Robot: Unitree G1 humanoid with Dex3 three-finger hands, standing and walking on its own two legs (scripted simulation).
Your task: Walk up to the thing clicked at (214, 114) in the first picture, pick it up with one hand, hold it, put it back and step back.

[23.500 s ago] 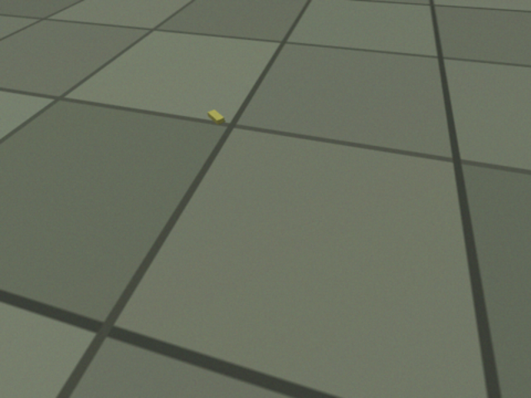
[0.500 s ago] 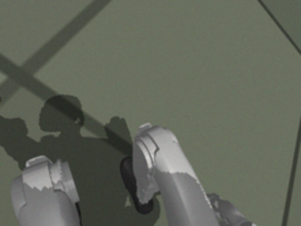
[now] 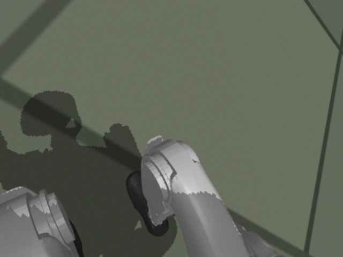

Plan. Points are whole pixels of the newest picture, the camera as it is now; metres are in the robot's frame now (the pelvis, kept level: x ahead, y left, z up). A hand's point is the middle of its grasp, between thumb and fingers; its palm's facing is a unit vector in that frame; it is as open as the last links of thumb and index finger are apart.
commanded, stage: rest palm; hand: left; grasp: from above
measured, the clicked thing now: out of the picture +0.47 +0.35 -0.30
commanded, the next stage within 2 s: close in 0.82 s
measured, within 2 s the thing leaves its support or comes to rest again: neither
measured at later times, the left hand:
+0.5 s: hand out of the picture +0.46 +0.34 -0.26, palm faces -0.45 -0.12 -0.89, open 13.3 cm
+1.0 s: hand out of the picture +0.45 +0.34 -0.27, palm faces -0.47 -0.15 -0.87, open 12.6 cm
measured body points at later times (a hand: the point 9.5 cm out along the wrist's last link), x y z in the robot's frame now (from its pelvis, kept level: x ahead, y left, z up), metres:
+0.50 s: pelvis +0.00 +0.00 +0.00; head +0.29 +0.14 +0.31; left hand +0.48 +0.34 -0.21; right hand +0.06 -0.25 -0.05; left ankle +0.06 +0.12 -0.28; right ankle +0.12 -0.11 -0.28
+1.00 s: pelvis +0.00 +0.00 +0.00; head +0.30 +0.14 +0.31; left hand +0.48 +0.34 -0.22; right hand +0.04 -0.25 -0.04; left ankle +0.06 +0.12 -0.28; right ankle +0.12 -0.11 -0.28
